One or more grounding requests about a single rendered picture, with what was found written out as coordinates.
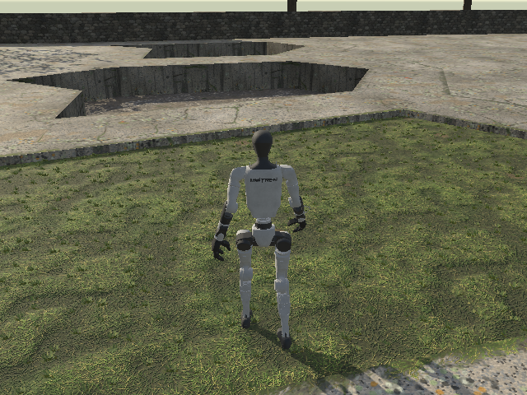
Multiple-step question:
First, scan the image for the robot right hand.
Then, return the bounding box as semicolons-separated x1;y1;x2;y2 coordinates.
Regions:
287;218;306;232

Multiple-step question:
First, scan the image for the left robot forearm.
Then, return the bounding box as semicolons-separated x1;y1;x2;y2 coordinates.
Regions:
214;201;233;241

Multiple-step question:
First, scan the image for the left robot foot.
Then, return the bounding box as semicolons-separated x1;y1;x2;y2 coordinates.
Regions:
240;309;252;328

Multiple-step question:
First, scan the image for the robot right upper arm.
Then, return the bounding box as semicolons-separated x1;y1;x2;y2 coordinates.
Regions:
280;165;301;208

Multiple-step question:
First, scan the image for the robot left upper arm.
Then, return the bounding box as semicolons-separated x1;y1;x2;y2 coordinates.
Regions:
225;166;246;213

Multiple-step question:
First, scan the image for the robot foot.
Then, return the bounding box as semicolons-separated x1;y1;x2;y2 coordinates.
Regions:
240;309;252;328
277;328;291;349

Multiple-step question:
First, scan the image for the right robot forearm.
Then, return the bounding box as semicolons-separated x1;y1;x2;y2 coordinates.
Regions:
292;195;305;222

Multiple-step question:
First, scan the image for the right robot foot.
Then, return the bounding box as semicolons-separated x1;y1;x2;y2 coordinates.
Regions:
277;328;291;349

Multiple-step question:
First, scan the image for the robot left hand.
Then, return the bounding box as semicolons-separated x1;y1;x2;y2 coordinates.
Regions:
212;238;231;261

